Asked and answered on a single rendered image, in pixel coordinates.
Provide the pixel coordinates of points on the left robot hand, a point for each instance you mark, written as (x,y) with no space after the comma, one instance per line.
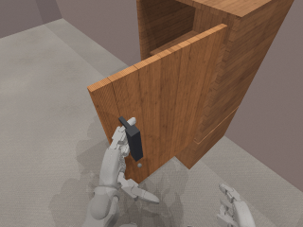
(113,161)

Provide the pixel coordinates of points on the right robot hand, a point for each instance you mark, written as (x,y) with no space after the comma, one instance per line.
(239,214)

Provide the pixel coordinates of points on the cupboard door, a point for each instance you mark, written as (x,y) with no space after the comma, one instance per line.
(165,93)

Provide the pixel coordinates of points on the left robot forearm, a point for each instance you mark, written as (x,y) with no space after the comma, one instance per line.
(103,209)

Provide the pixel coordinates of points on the handle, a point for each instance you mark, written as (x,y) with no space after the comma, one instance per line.
(134,139)

